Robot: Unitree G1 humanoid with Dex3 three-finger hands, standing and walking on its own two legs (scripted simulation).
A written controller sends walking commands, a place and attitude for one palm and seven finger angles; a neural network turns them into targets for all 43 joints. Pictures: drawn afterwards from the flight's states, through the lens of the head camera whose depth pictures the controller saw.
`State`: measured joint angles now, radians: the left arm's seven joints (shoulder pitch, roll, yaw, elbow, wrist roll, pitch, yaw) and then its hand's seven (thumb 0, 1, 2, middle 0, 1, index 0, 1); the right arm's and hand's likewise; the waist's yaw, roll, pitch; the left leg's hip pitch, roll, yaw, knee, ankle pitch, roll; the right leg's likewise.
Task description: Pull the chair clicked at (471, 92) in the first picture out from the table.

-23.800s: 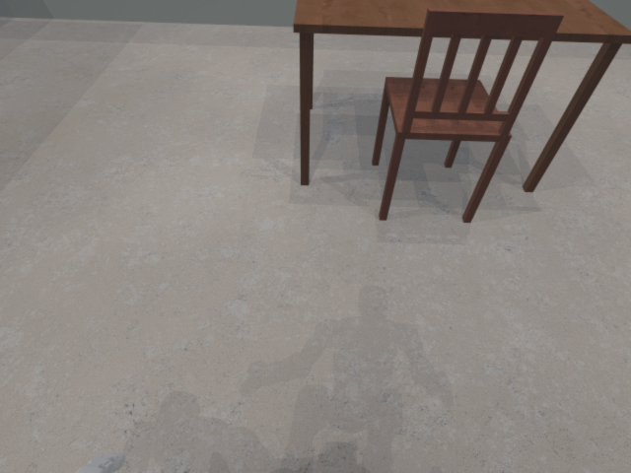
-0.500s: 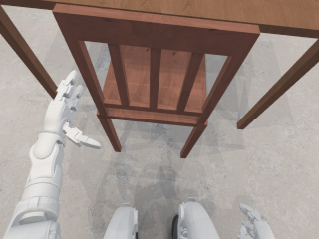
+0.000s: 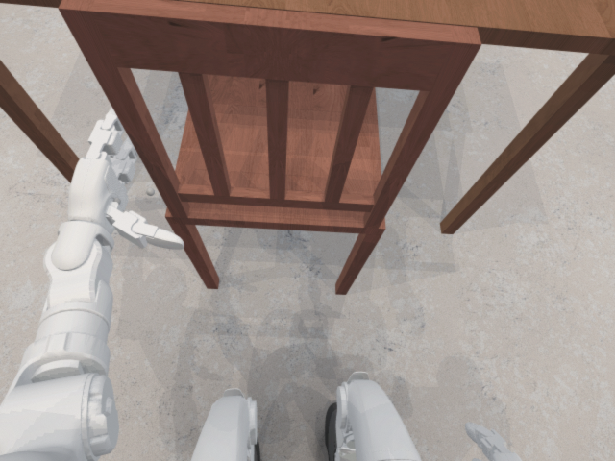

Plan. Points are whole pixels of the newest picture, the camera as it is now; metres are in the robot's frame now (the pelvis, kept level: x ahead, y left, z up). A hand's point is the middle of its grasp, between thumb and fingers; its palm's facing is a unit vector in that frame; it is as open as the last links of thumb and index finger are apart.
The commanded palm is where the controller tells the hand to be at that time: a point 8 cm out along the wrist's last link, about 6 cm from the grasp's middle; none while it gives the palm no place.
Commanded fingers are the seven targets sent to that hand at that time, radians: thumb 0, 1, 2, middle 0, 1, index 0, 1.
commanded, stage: push the fingers through the gap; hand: left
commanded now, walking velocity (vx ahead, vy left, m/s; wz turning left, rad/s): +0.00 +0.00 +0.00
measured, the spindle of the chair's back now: (277, 146) +0.52 +0.02 +0.02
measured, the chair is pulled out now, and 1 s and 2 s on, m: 0.00 0.00 0.00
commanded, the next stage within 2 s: hook a spindle and tug to test in 0.88 s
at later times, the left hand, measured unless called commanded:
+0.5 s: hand (159, 158) +0.50 +0.18 +0.02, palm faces -0.07 -1.00 -0.04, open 16.9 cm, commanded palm +0.48 +0.23 +0.02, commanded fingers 0.00 -0.50 0.30 -0.06 -0.08 -0.06 -0.08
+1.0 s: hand (157, 158) +0.50 +0.18 +0.02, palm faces -0.08 -1.00 -0.03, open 16.9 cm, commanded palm +0.48 +0.23 +0.02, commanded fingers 0.00 -0.50 0.30 -0.10 -0.19 -0.10 -0.19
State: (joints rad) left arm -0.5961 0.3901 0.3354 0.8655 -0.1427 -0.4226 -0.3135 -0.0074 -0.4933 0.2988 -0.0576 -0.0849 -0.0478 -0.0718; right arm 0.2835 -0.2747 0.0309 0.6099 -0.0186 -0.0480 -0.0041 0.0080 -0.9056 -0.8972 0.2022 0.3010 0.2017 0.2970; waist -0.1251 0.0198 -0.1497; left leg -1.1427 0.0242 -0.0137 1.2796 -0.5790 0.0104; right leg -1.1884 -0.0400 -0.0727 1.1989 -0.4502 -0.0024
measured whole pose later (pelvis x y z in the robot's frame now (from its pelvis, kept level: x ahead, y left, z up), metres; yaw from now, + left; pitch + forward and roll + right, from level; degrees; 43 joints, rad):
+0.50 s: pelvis +0.00 +0.00 -0.01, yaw -1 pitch +28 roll -3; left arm -0.82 0.47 0.40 1.05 -0.09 -0.44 -0.31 -0.01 -0.49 0.30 -0.06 -0.08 -0.06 -0.08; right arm 0.29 -0.27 0.04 0.61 -0.04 0.02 0.01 0.01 -0.91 -0.90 0.20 0.30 0.20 0.30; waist -0.17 0.03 -0.14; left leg -1.23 0.03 -0.02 1.33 -0.59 0.01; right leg -1.28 -0.03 -0.07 1.23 -0.45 0.00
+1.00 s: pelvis +0.00 +0.00 -0.01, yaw -1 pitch +28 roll -3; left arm -0.78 0.48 0.40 1.03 -0.09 -0.42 -0.32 -0.01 -0.49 0.30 -0.06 -0.08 -0.06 -0.08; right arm 0.30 -0.27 0.04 0.59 -0.04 0.05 0.02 0.00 -0.91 -0.90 0.20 0.30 0.20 0.30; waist -0.18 0.02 -0.15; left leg -1.21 0.04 -0.01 1.31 -0.60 0.02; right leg -1.25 -0.03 -0.07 1.21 -0.45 0.00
